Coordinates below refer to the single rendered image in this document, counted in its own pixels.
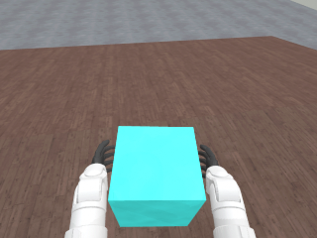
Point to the left robot forearm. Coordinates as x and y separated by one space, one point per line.
89 206

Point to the right robot forearm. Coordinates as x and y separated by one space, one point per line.
227 205

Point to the right robot hand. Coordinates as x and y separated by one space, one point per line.
209 160

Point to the left robot hand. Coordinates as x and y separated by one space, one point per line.
100 156

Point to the carton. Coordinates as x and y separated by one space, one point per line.
156 177

